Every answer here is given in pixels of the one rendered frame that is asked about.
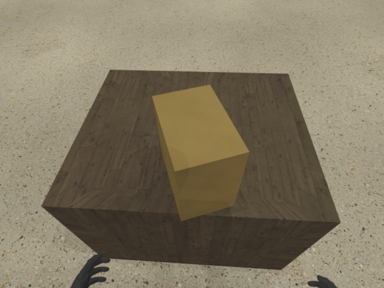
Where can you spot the pedestal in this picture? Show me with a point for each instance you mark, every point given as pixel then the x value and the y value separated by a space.
pixel 113 190

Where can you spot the carton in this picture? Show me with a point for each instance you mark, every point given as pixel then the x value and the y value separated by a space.
pixel 205 156

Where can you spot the left robot hand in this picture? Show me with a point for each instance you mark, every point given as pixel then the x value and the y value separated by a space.
pixel 83 279

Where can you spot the right robot hand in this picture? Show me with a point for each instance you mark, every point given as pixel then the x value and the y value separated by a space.
pixel 322 283

